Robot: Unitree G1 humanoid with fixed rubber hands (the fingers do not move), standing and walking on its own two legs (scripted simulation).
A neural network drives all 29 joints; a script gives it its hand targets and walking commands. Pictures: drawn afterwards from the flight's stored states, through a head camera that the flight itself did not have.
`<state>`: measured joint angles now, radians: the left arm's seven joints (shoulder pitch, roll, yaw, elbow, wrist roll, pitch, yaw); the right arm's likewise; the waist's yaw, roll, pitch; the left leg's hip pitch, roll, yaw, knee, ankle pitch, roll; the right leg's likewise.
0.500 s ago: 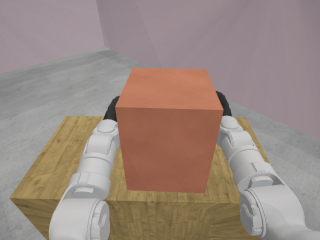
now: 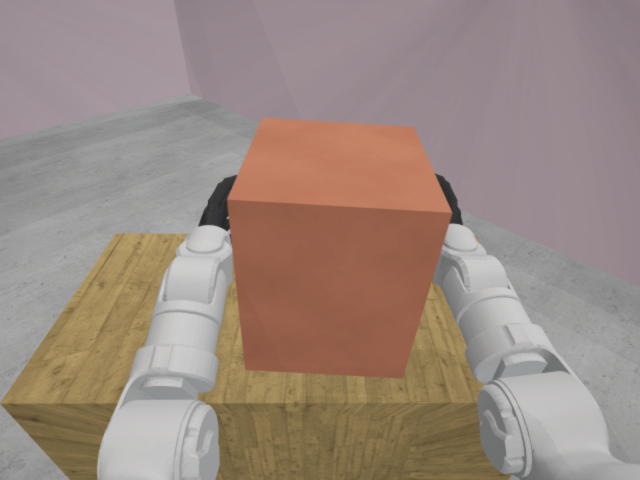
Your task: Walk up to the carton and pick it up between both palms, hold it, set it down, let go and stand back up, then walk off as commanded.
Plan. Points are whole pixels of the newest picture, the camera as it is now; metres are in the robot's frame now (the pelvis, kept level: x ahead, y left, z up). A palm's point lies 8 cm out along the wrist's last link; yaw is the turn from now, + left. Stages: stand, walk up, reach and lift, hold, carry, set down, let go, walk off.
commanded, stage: hold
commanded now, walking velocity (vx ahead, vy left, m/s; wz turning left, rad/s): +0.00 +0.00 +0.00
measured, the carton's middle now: (331, 245) +0.38 +0.01 +0.16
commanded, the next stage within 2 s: none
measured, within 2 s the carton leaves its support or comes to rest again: neither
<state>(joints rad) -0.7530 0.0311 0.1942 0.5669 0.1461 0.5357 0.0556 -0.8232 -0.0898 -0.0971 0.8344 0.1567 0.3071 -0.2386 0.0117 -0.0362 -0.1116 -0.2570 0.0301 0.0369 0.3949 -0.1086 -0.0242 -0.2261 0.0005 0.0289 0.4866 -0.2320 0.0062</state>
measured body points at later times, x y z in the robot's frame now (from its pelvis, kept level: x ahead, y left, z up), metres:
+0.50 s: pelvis +0.00 +0.00 +0.00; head -0.07 +0.01 +0.45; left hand +0.39 +0.15 +0.20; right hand +0.40 -0.15 +0.19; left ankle +0.07 +0.14 -0.74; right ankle +0.02 -0.12 -0.74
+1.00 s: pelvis +0.00 +0.00 +0.00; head -0.07 +0.01 +0.45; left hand +0.39 +0.14 +0.20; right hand +0.39 -0.15 +0.19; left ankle +0.07 +0.14 -0.74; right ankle +0.02 -0.12 -0.74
